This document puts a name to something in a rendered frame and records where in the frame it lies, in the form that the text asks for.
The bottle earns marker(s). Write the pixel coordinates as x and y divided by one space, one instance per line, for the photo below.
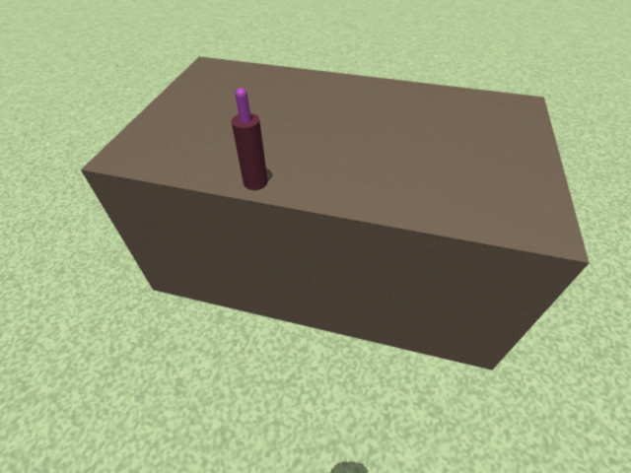
247 132

